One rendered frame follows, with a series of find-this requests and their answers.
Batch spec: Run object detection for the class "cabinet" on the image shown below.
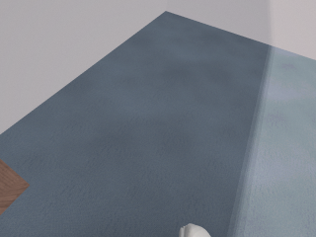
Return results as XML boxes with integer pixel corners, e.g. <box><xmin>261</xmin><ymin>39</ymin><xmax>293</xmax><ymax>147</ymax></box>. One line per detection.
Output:
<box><xmin>0</xmin><ymin>159</ymin><xmax>30</xmax><ymax>215</ymax></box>

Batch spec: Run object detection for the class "right robot thigh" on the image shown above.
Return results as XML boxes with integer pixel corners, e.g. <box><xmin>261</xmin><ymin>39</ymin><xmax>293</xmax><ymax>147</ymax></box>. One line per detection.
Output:
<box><xmin>179</xmin><ymin>224</ymin><xmax>211</xmax><ymax>237</ymax></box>

